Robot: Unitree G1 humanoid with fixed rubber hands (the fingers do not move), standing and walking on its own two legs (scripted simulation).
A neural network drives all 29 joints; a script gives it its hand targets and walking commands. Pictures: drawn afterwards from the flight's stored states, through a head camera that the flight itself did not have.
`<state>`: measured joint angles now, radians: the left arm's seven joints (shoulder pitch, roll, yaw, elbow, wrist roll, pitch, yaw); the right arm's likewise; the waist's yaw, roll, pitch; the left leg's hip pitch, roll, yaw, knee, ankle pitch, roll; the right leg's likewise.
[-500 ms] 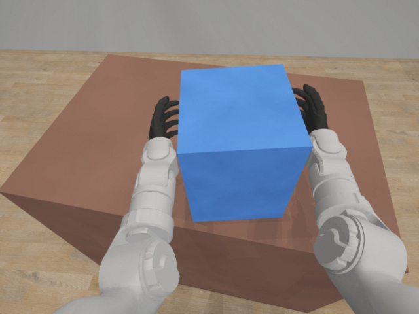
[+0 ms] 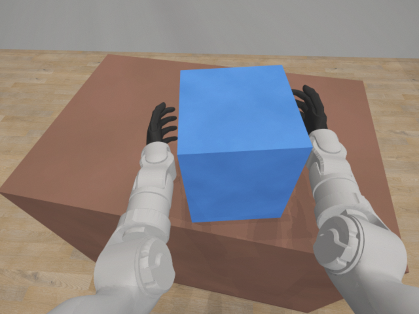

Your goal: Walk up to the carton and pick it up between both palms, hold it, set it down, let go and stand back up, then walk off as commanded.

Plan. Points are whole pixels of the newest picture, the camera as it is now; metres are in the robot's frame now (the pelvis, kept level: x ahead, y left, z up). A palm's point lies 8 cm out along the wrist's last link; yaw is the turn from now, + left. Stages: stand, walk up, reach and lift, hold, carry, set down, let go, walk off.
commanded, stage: set down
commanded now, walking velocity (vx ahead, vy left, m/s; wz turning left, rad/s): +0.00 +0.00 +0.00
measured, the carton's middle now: (233, 149) +0.45 +0.01 +0.05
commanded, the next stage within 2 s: none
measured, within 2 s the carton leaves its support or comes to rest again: neither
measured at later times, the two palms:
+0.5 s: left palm (159, 138) +0.43 +0.16 +0.08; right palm (317, 132) +0.47 -0.16 +0.09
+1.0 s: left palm (147, 177) +0.34 +0.16 +0.08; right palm (342, 167) +0.39 -0.19 +0.09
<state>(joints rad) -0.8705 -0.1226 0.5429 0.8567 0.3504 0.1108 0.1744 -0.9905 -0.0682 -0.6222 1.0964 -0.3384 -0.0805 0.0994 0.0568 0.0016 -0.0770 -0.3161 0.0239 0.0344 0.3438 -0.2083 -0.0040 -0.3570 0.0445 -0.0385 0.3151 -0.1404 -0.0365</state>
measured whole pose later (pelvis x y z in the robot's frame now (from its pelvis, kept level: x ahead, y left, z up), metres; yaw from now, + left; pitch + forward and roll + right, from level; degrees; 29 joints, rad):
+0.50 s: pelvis +0.00 -0.01 +0.00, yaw +0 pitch +17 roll +0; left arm -0.92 0.02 0.26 0.99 0.08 0.09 0.23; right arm -0.99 -0.21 -0.23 1.20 -0.01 -0.10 0.00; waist 0.07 0.00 -0.16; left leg -0.44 0.02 0.03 0.35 -0.19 -0.01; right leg -0.49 0.04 -0.04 0.34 -0.14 -0.05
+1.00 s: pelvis -0.05 -0.02 +0.00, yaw +0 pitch +12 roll +1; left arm -0.72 0.01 0.23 0.83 0.05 0.09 0.22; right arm -0.88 -0.25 -0.13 1.17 0.13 -0.09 0.03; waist 0.07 0.00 -0.16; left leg -0.44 0.02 0.03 0.35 -0.12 -0.02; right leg -0.50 0.04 -0.04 0.35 -0.07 -0.05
